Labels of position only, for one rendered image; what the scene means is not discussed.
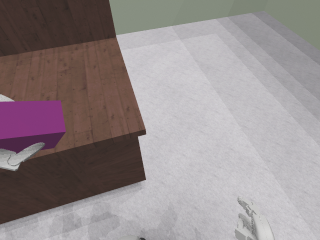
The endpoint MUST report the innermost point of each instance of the sponge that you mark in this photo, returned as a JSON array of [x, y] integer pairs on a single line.
[[25, 123]]

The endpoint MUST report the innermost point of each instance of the table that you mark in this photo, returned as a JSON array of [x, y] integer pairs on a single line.
[[67, 50]]

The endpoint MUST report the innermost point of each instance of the left robot hand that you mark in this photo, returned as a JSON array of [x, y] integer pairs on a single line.
[[11, 160]]

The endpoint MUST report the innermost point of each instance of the right robot hand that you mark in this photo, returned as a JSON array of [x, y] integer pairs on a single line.
[[256, 228]]

